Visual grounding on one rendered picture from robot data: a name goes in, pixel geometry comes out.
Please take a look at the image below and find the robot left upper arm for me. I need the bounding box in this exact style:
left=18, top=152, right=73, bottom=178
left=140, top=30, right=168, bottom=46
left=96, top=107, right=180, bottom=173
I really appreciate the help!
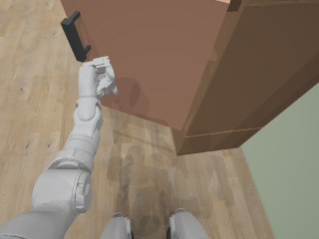
left=0, top=168, right=93, bottom=239

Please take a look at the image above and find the right robot thigh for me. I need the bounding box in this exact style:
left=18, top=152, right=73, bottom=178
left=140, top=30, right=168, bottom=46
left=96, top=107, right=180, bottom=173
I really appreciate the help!
left=169, top=212, right=210, bottom=239

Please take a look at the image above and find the handle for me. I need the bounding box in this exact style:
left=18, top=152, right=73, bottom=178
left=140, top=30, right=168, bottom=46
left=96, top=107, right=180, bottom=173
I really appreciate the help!
left=60, top=10, right=91, bottom=63

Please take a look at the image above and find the cupboard door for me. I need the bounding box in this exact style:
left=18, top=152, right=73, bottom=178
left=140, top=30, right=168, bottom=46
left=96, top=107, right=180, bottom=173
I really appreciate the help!
left=60, top=0, right=230, bottom=131

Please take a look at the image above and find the robot left hand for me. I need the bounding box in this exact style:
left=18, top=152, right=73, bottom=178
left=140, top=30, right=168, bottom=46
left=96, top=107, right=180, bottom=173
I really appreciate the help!
left=78, top=56, right=118, bottom=100

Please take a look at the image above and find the robot left shin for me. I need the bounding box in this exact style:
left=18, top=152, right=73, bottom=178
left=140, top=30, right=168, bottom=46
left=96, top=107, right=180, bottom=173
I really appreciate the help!
left=113, top=212, right=124, bottom=218

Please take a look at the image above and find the robot left forearm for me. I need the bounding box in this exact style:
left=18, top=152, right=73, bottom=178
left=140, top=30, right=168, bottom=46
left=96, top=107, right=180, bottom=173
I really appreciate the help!
left=31, top=97, right=104, bottom=208

